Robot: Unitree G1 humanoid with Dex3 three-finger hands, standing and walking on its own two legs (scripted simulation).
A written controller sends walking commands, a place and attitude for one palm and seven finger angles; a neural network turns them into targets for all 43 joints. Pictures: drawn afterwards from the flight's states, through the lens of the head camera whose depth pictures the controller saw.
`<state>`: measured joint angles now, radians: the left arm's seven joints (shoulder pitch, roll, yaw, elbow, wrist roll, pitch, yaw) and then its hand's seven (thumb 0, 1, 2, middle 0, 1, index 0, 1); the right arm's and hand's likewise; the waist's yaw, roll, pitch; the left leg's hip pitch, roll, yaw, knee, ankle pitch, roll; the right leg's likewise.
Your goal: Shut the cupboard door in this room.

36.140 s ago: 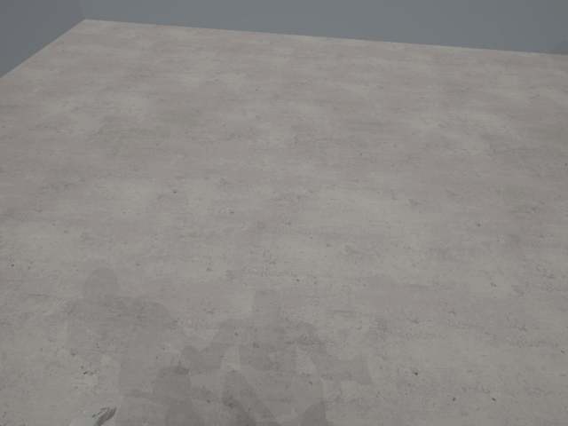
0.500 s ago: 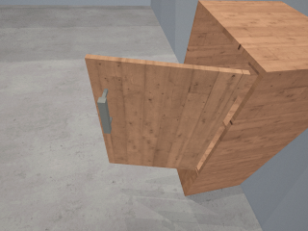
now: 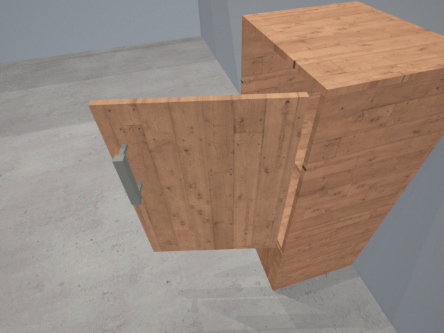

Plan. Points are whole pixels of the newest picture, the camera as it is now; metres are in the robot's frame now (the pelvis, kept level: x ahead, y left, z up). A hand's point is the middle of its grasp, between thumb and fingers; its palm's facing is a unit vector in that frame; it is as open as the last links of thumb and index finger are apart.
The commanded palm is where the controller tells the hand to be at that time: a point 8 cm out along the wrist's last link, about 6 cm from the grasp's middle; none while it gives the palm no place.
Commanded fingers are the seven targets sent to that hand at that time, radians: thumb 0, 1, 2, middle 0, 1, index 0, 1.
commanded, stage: come to a stop and stand still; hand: left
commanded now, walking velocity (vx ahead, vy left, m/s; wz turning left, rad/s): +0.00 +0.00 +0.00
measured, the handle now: (130, 174) +0.45 +0.23 +0.03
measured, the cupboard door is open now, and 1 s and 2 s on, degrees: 75 75 75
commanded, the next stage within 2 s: look again from close up in 0.98 s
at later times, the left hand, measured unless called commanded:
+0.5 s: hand out of the picture +0.05 +0.17 -0.16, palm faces -0.02 -0.98 -0.19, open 7.3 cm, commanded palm none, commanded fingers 0.00 0.90 0.90 -0.20 -0.30 -0.20 -0.30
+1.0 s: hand out of the picture +0.08 +0.19 -0.16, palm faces -0.02 -0.98 -0.20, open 7.4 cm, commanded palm none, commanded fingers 0.00 0.90 0.90 -0.20 -0.30 -0.20 -0.30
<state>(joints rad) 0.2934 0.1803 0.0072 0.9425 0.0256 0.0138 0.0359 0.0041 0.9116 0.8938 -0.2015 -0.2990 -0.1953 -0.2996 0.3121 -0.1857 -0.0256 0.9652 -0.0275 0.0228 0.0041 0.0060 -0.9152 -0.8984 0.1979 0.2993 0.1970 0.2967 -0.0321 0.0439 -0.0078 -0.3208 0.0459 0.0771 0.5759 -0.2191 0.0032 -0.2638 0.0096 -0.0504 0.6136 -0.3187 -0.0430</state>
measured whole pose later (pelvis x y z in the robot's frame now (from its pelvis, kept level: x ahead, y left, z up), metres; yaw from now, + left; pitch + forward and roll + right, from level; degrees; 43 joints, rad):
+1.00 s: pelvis +0.07 +0.01 +0.01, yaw -1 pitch +0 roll +1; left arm 0.28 0.17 -0.02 1.09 0.02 -0.01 0.03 0.00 0.91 0.89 -0.20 -0.30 -0.20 -0.30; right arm 0.21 -0.17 0.01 1.12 -0.01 -0.02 -0.03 0.00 -0.92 -0.90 0.20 0.30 0.20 0.30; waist 0.01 -0.02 0.02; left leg -0.16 0.03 0.11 0.42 -0.25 0.00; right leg -0.10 0.00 -0.01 0.42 -0.32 -0.02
